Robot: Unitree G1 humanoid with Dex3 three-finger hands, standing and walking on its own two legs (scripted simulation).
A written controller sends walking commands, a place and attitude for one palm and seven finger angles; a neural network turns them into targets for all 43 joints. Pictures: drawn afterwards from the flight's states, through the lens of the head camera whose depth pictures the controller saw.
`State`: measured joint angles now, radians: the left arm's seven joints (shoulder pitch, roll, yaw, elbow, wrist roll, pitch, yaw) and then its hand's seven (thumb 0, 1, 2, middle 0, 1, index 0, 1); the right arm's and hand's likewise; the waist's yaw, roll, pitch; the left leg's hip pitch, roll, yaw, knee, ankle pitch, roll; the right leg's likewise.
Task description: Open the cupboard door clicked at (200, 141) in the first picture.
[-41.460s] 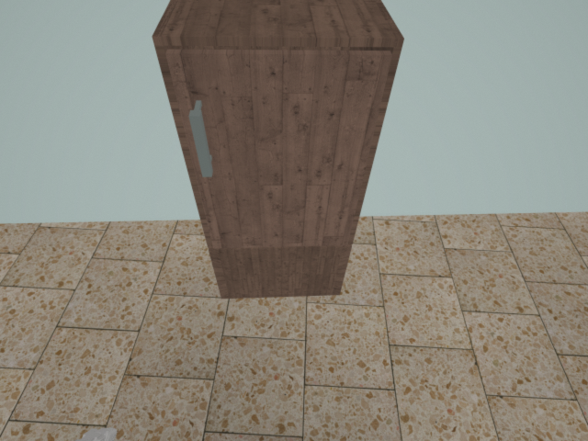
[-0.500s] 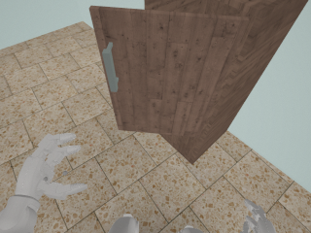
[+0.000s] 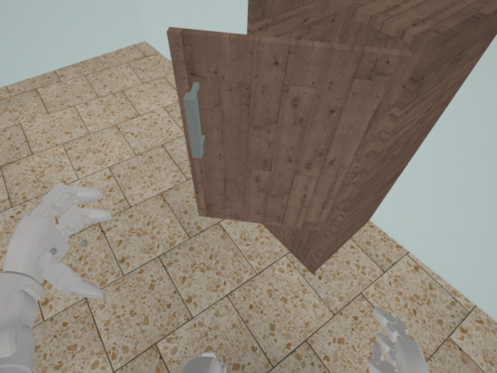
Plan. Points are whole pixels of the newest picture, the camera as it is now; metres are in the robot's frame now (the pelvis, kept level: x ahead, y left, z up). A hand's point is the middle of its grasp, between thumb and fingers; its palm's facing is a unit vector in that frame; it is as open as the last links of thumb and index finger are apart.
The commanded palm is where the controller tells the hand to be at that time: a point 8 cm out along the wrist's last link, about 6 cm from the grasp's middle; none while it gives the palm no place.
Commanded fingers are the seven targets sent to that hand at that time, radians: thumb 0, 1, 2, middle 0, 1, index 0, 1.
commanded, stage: raise the hand with hooked fingers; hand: left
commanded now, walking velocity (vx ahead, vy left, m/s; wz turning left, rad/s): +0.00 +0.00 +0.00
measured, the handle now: (196, 122) +0.57 +0.15 +0.05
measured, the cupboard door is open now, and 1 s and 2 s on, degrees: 42 42 42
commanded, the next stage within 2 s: move the hooked fingers beside the handle in 0.58 s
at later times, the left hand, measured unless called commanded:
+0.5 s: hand (91, 235) +0.29 +0.26 +0.07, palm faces -0.03 -1.00 -0.03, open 14.0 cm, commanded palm +0.26 +0.30 +0.08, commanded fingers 0.00 -0.50 0.30 -0.30 -1.20 -0.30 -1.20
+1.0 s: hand (108, 209) +0.34 +0.25 +0.07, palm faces -0.05 -1.00 -0.01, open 14.0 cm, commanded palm +0.32 +0.30 +0.07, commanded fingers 0.00 -0.50 0.30 -0.30 -1.20 -0.30 -1.20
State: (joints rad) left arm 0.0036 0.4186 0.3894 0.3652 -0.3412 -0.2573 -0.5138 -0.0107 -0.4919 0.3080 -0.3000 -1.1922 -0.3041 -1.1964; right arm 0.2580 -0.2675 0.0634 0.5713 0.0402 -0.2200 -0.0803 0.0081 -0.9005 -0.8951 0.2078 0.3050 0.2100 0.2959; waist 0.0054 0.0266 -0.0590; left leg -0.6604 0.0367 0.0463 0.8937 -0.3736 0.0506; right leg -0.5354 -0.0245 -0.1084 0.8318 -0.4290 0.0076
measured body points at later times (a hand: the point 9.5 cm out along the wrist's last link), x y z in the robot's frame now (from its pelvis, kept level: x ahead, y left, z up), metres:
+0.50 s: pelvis +0.00 -0.01 +0.00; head +0.04 +0.00 +0.45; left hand +0.28 +0.31 +0.08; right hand +0.14 -0.27 -0.07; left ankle +0.05 +0.08 -0.70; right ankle -0.01 -0.13 -0.70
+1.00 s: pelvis +0.00 -0.02 +0.00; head +0.06 -0.01 +0.44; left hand +0.33 +0.30 +0.07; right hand +0.13 -0.28 -0.09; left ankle +0.05 +0.08 -0.70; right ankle -0.01 -0.13 -0.70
